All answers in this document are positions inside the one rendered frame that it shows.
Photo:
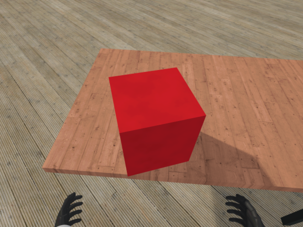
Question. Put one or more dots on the carton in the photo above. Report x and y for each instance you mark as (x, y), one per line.
(159, 119)

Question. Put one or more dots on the robot right hand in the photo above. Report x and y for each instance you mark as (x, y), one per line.
(250, 217)

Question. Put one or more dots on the robot left hand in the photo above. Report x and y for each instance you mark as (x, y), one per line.
(64, 214)

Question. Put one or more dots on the table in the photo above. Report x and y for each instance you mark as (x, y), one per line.
(252, 135)

